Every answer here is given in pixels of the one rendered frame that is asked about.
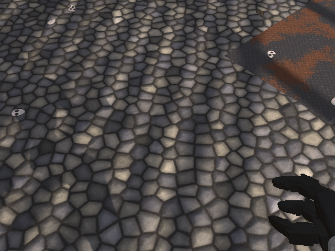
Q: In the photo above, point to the right robot hand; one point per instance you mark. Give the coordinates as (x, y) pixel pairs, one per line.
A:
(320, 212)

